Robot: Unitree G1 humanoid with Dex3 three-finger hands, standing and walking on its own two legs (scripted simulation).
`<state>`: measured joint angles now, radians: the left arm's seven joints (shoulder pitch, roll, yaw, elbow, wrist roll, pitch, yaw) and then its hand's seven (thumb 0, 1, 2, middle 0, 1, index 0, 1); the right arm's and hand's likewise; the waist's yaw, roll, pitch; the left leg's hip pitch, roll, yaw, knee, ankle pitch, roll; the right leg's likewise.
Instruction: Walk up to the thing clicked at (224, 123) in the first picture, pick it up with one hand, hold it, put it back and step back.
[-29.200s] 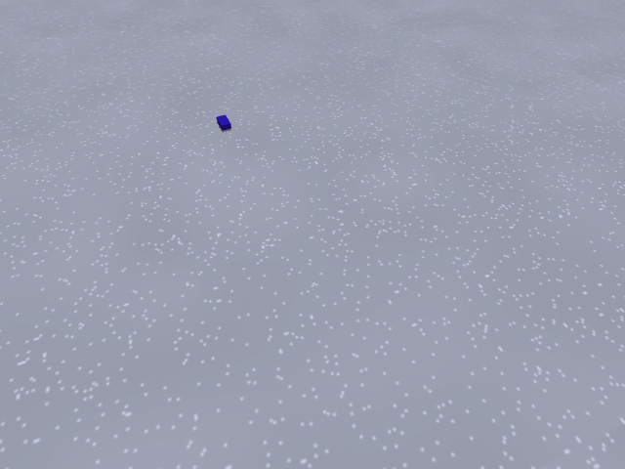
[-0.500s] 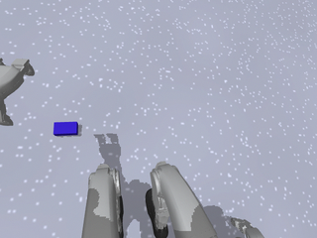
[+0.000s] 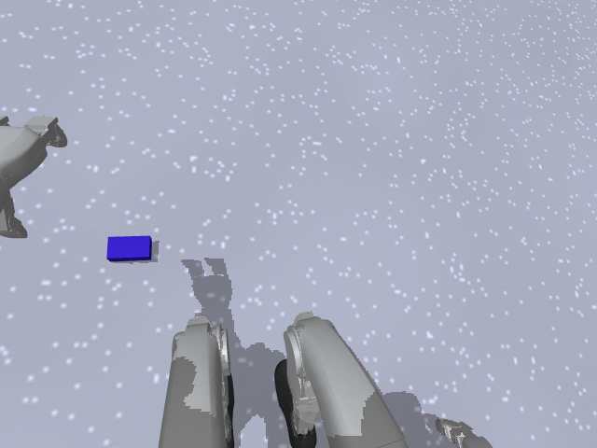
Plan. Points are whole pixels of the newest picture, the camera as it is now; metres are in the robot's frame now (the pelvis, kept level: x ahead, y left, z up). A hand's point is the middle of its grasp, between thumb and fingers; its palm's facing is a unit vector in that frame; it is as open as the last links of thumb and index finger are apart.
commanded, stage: go down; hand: left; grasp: from above
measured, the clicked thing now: (130, 248) +0.50 +0.28 -0.53
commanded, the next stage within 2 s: approach in 0.40 s
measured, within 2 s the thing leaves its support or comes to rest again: neither
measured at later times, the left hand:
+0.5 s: hand (5, 179) +0.46 +0.33 -0.06, palm faces -0.45 -0.01 -0.90, open 13.6 cm
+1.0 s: hand (88, 222) +0.47 +0.28 -0.24, palm faces -0.50 -0.02 -0.87, open 12.9 cm
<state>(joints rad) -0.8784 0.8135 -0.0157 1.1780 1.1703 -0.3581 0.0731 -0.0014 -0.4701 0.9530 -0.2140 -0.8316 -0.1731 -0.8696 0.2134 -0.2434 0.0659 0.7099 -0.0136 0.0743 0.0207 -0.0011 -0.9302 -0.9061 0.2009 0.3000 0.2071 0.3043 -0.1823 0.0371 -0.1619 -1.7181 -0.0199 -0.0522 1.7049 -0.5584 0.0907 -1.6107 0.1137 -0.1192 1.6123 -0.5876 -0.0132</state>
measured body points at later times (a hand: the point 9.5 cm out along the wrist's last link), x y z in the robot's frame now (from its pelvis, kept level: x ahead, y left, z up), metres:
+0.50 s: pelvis +0.01 +0.00 +0.02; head +0.19 +0.07 +0.42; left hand +0.48 +0.32 -0.01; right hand +0.07 -0.26 -0.09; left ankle +0.09 +0.07 -0.51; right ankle +0.08 -0.11 -0.51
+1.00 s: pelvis +0.00 +0.00 -0.08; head +0.24 +0.08 +0.29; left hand +0.49 +0.28 -0.19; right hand +0.05 -0.29 -0.18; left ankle +0.08 +0.07 -0.51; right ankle +0.08 -0.11 -0.51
